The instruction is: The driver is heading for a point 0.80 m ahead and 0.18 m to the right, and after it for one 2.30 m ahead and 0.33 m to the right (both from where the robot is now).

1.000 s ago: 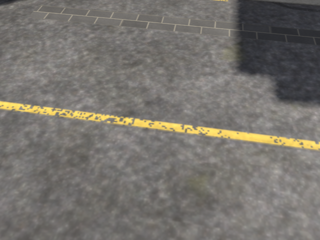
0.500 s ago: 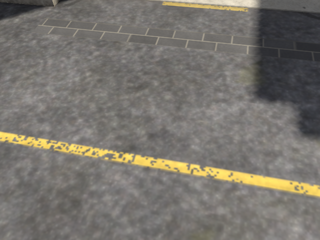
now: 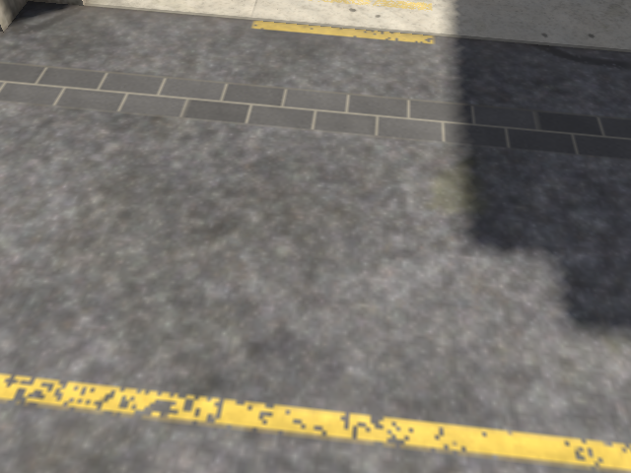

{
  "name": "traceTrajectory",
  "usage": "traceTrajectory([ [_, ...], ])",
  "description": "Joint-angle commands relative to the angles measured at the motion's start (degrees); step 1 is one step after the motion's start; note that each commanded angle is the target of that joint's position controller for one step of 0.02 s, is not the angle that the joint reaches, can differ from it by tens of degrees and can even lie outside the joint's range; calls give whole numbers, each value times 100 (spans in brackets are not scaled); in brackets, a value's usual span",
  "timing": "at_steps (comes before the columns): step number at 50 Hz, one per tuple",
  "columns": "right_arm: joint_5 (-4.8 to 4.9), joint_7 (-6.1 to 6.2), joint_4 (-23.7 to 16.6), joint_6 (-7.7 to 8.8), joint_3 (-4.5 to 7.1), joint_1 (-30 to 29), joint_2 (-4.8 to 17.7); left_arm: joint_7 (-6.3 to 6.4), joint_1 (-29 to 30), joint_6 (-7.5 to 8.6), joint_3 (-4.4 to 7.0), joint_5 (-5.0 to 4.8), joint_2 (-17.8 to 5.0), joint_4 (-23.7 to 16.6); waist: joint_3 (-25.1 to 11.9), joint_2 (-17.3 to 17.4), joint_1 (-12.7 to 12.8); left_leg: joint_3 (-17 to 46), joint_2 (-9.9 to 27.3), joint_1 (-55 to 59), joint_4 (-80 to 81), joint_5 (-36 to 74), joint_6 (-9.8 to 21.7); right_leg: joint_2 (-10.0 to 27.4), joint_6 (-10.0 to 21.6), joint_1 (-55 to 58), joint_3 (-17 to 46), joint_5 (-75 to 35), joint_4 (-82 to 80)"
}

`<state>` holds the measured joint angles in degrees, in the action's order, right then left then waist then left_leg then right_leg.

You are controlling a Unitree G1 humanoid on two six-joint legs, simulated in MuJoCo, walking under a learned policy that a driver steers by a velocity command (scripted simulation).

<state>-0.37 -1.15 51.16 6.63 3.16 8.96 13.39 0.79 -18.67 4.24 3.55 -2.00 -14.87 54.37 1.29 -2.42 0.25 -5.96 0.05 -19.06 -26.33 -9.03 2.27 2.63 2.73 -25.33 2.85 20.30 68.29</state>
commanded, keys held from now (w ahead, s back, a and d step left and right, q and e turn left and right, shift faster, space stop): w+e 0.64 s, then w+q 0.36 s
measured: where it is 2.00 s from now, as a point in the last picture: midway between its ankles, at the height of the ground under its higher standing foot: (404, 348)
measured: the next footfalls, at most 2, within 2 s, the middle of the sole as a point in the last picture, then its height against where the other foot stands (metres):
right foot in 0.42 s outside the picture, level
left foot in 0.96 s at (368, 366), level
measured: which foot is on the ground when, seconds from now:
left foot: down 0.00-0.40, up 0.42-0.94, down 0.96-1.00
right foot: up 0.00-0.40, down 0.42-0.98, up 1.00-1.00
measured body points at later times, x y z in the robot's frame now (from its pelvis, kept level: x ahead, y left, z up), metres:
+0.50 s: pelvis +0.25 -0.08 -0.02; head +0.29 -0.10 +0.43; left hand +0.48 +0.13 -0.12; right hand +0.24 -0.37 -0.15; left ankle +0.13 +0.10 -0.64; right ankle +0.31 -0.17 -0.74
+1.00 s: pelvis +0.55 -0.14 -0.02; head +0.58 -0.15 +0.43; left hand +0.67 +0.12 -0.15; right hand +0.65 -0.44 -0.11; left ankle +0.68 -0.10 -0.74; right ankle +0.33 -0.17 -0.70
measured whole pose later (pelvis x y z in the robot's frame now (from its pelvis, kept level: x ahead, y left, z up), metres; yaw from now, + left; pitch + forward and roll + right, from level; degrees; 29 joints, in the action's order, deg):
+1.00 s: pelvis +0.55 -0.14 -0.02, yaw -19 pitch +3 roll +0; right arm 0.7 -3.2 44.9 6.1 3.0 4.0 15.5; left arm 1.0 -19.5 3.4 4.0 0.5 -16.1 48.6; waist 1.1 -0.4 1.9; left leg -2.4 -2.8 -28.8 -32.6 -6.9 5.3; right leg -2.4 2.0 -4.5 1.8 25.8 44.2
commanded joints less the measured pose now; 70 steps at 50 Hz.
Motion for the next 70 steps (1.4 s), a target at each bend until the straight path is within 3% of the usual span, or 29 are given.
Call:
traceTrajectory([
  [1,-34,22,-80,85,111,150,453,15,-247,-104,134,-16,-175,-351,-262,834,31,1359,1576,902,1741,343,798,593,60,-881,320,-464,33],
  [4,-53,103,35,101,191,262,678,22,120,-230,174,38,-173,-579,-1,605,64,797,1605,873,1927,824,860,632,-7,-1352,388,-1034,-370],
  [8,-62,206,104,32,234,421,829,-87,702,-194,169,71,-149,-810,132,526,-55,138,1505,1185,1972,1090,750,558,-79,-1591,246,-2036,-1533],
  [15,88,251,239,-177,325,949,1087,-350,1934,-184,70,72,-89,-1415,495,476,-456,-457,1772,2245,1623,1456,608,402,103,-1713,-462,-1787,-2880],
  [18,161,261,169,-278,392,759,1307,-411,1680,-217,179,71,-325,-1546,152,743,-129,-715,1807,2489,691,3749,430,-45,385,-855,-922,-956,-3023],
  [20,211,272,93,-359,393,534,1368,-369,256,-224,459,39,-796,-1224,-628,686,699,-958,1506,2020,-1322,4687,176,-614,740,1154,-1143,-1158,-3550],
  [21,94,276,-36,-321,318,574,1181,-237,-663,-267,687,48,-1371,-1002,-1136,13,1018,-967,1233,531,-3173,2870,-132,9,1079,2909,81,-1118,-3791],
  [22,-81,196,-368,-136,55,1001,258,-214,-413,-201,720,33,-1938,-1060,-1513,-1336,225,-235,11,-1957,-5020,-2336,-438,1370,2065,4460,3394,-273,-4494],
  [23,180,117,-490,130,109,412,711,-256,-653,-109,575,114,-1486,-1196,-2060,-672,632,1017,-52,-2582,-5583,-2469,-311,1700,2195,4717,4459,40,-5270],
  [24,361,81,-634,241,164,-46,896,-275,-458,-30,472,152,-1130,-1146,-1315,-419,631,1027,215,-3074,-5459,-1901,-142,1552,1890,4323,3595,-546,-5263],
  [25,269,110,-578,287,150,-53,863,-270,-67,3,403,103,-908,-1223,-943,0,381,1049,488,-2800,-4964,-1375,-49,1277,1654,3499,2793,-1103,-5190],
  [26,124,151,-493,263,202,8,907,-264,386,5,341,111,-722,-1334,-690,163,132,1050,672,-2325,-4459,-1079,-73,1038,1473,2672,2212,-1646,-5225],
  [27,92,146,-468,175,250,137,961,-240,611,12,278,158,-575,-1438,-617,115,-57,1095,792,-1913,-4168,-895,-104,881,1398,2172,1907,-1997,-5350],
  [32,-54,180,-760,-64,210,-431,678,-59,265,57,340,112,-912,-1393,-268,108,-48,905,585,-1823,-2613,107,-501,574,1374,1409,1328,-2665,-5628],
  [37,59,33,-848,-21,64,-1107,464,-18,-128,74,261,141,-758,-1147,-48,-277,369,664,406,-1409,-851,1915,-362,421,969,1476,719,-2059,-5736],
  [42,135,-130,-1110,37,37,-1601,637,-9,-466,51,269,176,-855,-850,257,-169,556,681,398,-2293,-455,1275,30,1011,917,2870,789,-2543,-5455],
  [45,155,-250,-1104,54,52,-1269,719,40,-270,-22,286,187,-964,-839,41,-259,306,478,158,-1797,-363,574,303,1072,716,3212,466,-4184,-4966],
  [47,133,-224,-827,13,216,-202,1012,62,-35,-80,282,207,-1045,-901,-681,-262,-277,139,-319,-183,-290,539,555,782,518,3048,53,-6123,-3720],
  [48,101,-181,-639,-18,318,685,1249,84,59,-77,239,236,-1004,-991,-1197,-43,-683,693,13,1259,-347,861,805,578,318,2218,-128,-5589,-2464],
  [49,51,-147,-625,-43,450,1330,1793,40,-496,33,98,326,-559,-1141,-1988,1177,-524,3100,1382,3386,-306,704,1697,-222,-130,141,-366,-2830,-197],
  [50,163,-164,-501,-81,380,1516,1524,-42,-562,184,-1,270,-390,-1104,-2326,1791,-515,5171,1944,4255,726,-324,2163,-819,-282,-1304,187,1019,861],
  [51,197,-135,-581,-108,300,1222,1226,-109,-46,313,72,84,-808,-1263,-1584,1247,-630,4749,1776,3843,912,-1128,1824,-418,-159,-1959,562,797,1144],
  [52,135,-102,-762,-138,256,757,1091,-119,480,379,70,28,-871,-1418,-885,717,-544,3991,1592,2900,974,-459,1607,-190,-120,-1961,433,356,871],
  [53,79,-98,-871,-151,209,407,997,-83,703,391,88,146,-849,-1466,-400,217,-321,3381,1386,1946,1004,834,1501,-32,-165,-1706,311,152,445],
  [55,19,-59,-1002,-164,173,208,949,0,551,273,154,325,-843,-1539,-383,255,31,2679,1093,1062,969,2967,1446,126,-334,-970,249,107,-101],
  [58,40,27,-1024,-204,255,283,1181,102,404,86,98,321,-571,-1602,-532,490,164,2059,816,595,895,4290,1409,-17,-577,-744,46,-243,-992],
  [63,221,245,-988,-512,311,580,1238,106,1193,-24,36,272,-440,-1821,-828,749,-116,1936,410,515,561,3421,823,-412,-699,-333,48,-1758,-2653],
  [67,180,353,-1054,-704,326,709,1202,-1,1718,16,56,238,-563,-1991,-716,874,-269,2648,522,997,193,2396,718,-558,-667,-404,294,-1670,-3504],
  [70,166,370,-1268,-736,317,412,1132,-33,1399,133,138,252,-731,-1930,-654,1028,-8,3143,441,1182,-323,1904,592,-518,-443,119,369,-1707,-4384],
])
